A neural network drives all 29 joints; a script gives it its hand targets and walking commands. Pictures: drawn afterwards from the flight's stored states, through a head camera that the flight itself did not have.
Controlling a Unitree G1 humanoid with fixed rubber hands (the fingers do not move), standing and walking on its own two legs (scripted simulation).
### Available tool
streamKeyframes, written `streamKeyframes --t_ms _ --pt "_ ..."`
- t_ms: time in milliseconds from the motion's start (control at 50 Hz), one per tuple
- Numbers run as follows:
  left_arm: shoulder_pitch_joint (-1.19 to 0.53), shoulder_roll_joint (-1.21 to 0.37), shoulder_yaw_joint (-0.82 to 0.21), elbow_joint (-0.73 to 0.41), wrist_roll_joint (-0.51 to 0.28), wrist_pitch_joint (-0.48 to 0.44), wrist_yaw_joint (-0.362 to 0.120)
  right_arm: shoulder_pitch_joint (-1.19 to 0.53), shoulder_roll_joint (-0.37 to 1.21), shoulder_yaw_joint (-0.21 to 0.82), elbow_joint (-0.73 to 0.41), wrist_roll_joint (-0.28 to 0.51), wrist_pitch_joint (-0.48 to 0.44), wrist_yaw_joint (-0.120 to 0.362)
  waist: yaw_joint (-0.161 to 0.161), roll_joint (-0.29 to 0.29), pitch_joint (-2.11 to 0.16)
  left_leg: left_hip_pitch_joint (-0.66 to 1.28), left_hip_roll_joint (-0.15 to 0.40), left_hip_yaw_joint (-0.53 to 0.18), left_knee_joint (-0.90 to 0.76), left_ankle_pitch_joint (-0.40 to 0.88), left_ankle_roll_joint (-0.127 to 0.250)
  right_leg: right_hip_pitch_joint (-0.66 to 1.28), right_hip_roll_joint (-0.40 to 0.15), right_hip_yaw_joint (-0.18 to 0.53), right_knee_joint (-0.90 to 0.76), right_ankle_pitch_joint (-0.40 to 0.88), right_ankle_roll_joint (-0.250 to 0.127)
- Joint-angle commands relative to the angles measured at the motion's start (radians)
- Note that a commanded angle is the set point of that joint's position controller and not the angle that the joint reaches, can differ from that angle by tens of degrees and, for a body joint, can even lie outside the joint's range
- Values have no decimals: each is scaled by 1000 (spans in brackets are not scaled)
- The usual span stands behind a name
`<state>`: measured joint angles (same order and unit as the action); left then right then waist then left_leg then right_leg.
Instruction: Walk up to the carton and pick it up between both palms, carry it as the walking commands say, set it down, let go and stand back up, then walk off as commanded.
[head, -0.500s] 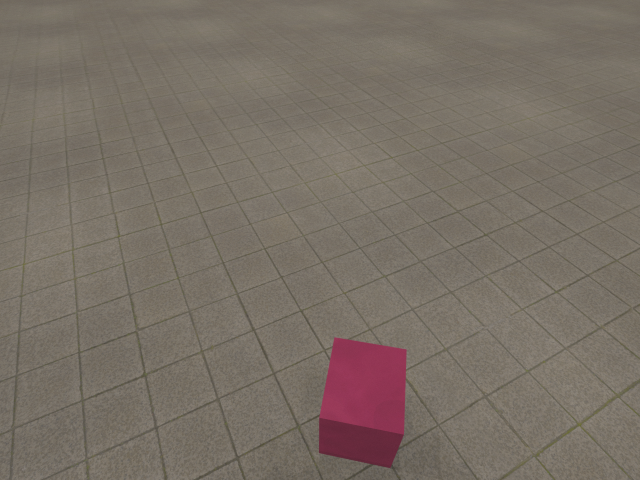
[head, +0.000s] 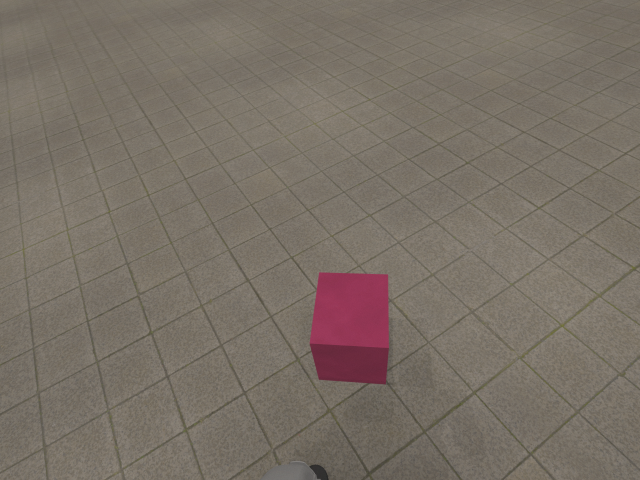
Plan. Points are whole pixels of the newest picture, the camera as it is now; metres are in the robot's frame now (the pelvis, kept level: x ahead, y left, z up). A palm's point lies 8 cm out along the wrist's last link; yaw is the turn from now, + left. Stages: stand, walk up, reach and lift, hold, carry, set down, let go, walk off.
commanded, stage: walk off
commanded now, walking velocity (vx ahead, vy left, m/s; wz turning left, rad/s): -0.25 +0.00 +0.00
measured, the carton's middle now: (352, 328) +0.64 +0.01 -0.62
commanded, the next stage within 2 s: stand in 1.48 s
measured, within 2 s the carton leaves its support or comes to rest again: neither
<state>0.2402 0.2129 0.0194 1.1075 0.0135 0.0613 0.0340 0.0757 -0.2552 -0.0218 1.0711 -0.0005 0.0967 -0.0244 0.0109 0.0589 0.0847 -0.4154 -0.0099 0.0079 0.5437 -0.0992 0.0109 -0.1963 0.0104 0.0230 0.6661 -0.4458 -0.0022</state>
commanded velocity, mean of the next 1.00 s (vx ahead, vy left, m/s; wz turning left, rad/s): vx -0.25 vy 0.00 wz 0.00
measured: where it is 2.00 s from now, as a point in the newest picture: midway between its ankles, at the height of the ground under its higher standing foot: outside the picture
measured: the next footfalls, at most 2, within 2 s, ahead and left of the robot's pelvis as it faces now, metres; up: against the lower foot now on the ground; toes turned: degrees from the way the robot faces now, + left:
left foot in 0.40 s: -0.18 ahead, +0.08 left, +0.00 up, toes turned +2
right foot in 0.76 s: -0.26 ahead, -0.17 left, +0.00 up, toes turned +0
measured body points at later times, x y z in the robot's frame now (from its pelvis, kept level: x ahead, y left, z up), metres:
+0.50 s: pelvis -0.17 -0.03 +0.02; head -0.15 +0.01 +0.47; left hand -0.13 +0.22 -0.15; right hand -0.16 -0.28 -0.12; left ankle -0.22 +0.08 -0.72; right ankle -0.09 -0.12 -0.67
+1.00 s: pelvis -0.33 -0.08 +0.02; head -0.30 -0.10 +0.47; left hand -0.26 +0.16 -0.12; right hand -0.27 -0.34 -0.14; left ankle -0.38 +0.05 -0.64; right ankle -0.30 -0.17 -0.72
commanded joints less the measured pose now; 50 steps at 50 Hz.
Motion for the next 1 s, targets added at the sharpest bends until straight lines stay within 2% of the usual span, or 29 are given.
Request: streamKeyframes --t_ms 0,40,120,180,240,280,320,340,360,380,400,420,440,480,500,540,580,620,660,680,700,720,740,760,780,800,860,900,980 --pt "-91 167 38 -131 42 -15 23 -1 -140 -46 -68 -31 -5 -2 -25 -242 62 17 -73 -134 690 -389 -23 -351 -298 260 -386 391 -172" --pt "-128 117 21 -141 30 -8 33 59 -118 -55 -15 -4 -4 -4 -56 -161 54 -34 -72 -112 738 -387 -33 -252 -236 199 -350 514 -162" --pt "-30 186 64 -117 9 -6 28 79 -59 -53 -27 -5 -7 -24 -21 -230 -9 -69 -55 -81 626 -398 -72 -53 -258 222 -343 530 -175" --pt "21 154 67 -102 21 -14 28 70 -33 -46 -31 5 -17 -25 10 -239 -76 -47 -5 -41 390 -432 -90 100 -268 297 -343 547 -180" --pt "30 164 79 -83 23 -5 22 141 -33 -50 -13 16 -31 -35 12 -238 -154 84 -15 -25 141 -443 -88 147 -302 345 -354 555 -177" --pt "23 160 86 -74 11 10 18 206 -40 -58 2 17 -34 -32 -2 -257 -205 217 -26 3 -61 -391 -66 142 -295 336 -378 473 -139" --pt "14 154 92 -97 0 17 14 285 -54 -63 31 14 -31 -29 -38 -120 -220 379 35 -19 -242 -140 -21 0 -192 220 -314 332 -65" --pt "37 125 92 -113 -7 15 17 274 -104 -80 22 1 -27 -28 -21 80 -210 406 167 -197 -295 -219 27 -148 -84 140 -196 111 -20" --pt "-30 91 84 -151 -3 11 17 236 -206 -99 0 -11 -22 -26 -53 325 -134 313 418 -479 -350 -75 125 -318 88 -37 72 -60 34" --pt "-99 132 103 -159 12 5 17 137 -135 -76 -25 -25 -24 -32 -41 193 -19 161 452 -384 -332 108 172 -384 52 4 309 -132 23" --pt "-79 128 105 -166 23 1 7 70 -113 -65 -52 -32 -31 -40 -8 133 -18 51 418 -288 -337 116 189 -320 36 63 477 -95 -8" --pt "-69 107 98 -163 27 1 6 0 -132 -74 -79 -40 -50 -44 5 139 -12 -3 381 -235 -304 148 187 -282 28 95 559 -44 -25" --pt "-52 117 103 -144 18 9 -4 -47 -81 -63 -91 -40 -53 -42 39 42 1 4 283 -115 -287 134 151 -281 38 97 594 7 -10" --pt "-41 126 112 -141 9 7 -15 -35 -77 -49 -112 -39 -49 -46 49 92 -37 89 230 -83 -234 225 121 -297 36 69 576 1 9" --pt "-42 112 110 -139 16 8 -12 17 -116 -59 -94 -39 -55 -49 29 59 -60 192 239 -79 -219 271 116 -325 44 44 552 1 10" --pt "-55 72 93 -160 9 0 -7 99 -114 -65 -65 -31 -54 -45 -11 113 -60 280 227 -121 -172 337 143 -347 34 33 435 -38 43" --pt "-110 67 85 -192 9 -7 -4 154 -106 -70 -56 -26 -61 -42 -52 127 -82 347 285 -206 -155 352 181 -347 3 13 296 -63 58" --pt "-45 70 81 -177 1 -11 -3 126 -117 -68 -63 -23 -59 -36 -36 163 -115 349 299 -221 -138 300 174 -245 -33 -17 94 -105 64" --pt "16 77 83 -149 -5 -11 10 110 -134 -75 -67 -23 -49 -28 -13 154 -121 325 279 -203 -102 290 152 -117 -42 -22 -156 42 62" --pt "60 83 82 -133 -5 -19 12 122 -150 -87 -68 -18 -41 -21 3 106 -125 299 238 -147 -49 267 103 -25 -58 -20 -344 252 59" --pt "46 125 83 -133 5 -31 17 179 -133 -92 -62 -11 -37 -17 -36 -60 -151 264 152 -74 52 163 53 42 -123 94 -387 525 63" --pt "39 169 94 -136 13 -34 21 169 -95 -87 -80 -10 -36 -17 -49 -296 -139 74 43 6 159 -155 10 117 -276 269 -331 877 14" --pt "51 181 92 -138 10 -31 27 68 -69 -79 -114 -7 -31 -19 9 -379 -112 -13 -42 22 420 -505 -17 67 -361 311 -320 1040 -92" --pt "74 183 84 -126 16 -33 34 50 -40 -79 -113 -13 -27 -13 7 -325 -93 -22 -38 -68 595 -476 -17 7 -336 242 -311 994 -131" --pt "41 196 89 -149 21 -33 32 40 -55 -68 -119 -13 -24 -13 42 -354 -54 -22 -44 -103 633 -442 -28 -86 -352 237 -335 843 -176" --pt "-29 123 87 -167 23 -32 21 36 -82 -70 -101 -15 -21 -1 12 -304 -8 -30 -8 -109 639 -380 -33 -86 -292 194 -355 666 -153" --pt "-100 111 81 -202 12 -15 28 99 -53 -66 -82 14 -15 2 -41 -289 -88 -53 -29 -87 624 -407 -54 5 -245 102 -316 741 -150" --pt "-47 137 90 -188 7 -7 24 97 -50 -69 -82 5 -13 -11 -17 -264 -96 5 -29 -62 613 -423 -69 -11 -273 151 -332 711 -167" --pt "-40 137 90 -169 20 -14 23 119 -36 -62 -78 -9 -27 -16 -17 -212 -99 54 14 -33 303 -412 -68 41 -302 249 -334 653 -176"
